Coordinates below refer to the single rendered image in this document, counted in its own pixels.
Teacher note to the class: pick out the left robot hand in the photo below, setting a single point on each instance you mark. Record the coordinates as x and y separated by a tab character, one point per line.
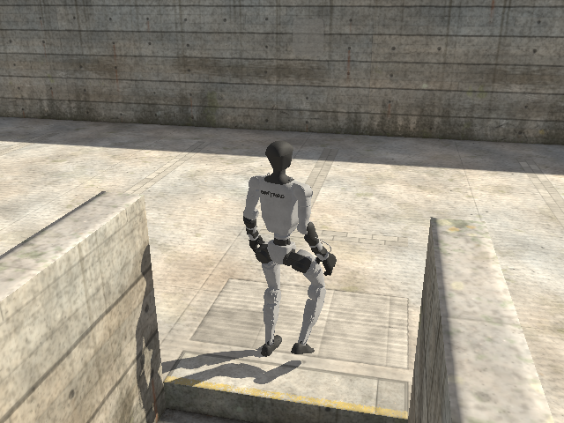
253	244

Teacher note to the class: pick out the right robot hand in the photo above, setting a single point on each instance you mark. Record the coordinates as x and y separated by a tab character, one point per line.
328	264

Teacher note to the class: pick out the robot left thigh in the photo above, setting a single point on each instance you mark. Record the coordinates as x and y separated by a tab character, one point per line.
271	271

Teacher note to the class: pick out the robot right forearm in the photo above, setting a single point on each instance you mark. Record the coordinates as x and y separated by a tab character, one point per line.
315	244

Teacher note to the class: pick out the robot right shin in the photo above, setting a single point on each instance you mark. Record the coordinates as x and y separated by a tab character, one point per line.
312	311

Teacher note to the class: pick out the left robot upper arm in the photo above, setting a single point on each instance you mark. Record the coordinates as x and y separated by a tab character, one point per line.
251	212

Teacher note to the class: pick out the right robot upper arm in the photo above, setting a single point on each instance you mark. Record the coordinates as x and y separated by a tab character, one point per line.
303	193

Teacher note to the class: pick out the robot left forearm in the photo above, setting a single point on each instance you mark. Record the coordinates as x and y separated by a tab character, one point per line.
251	228

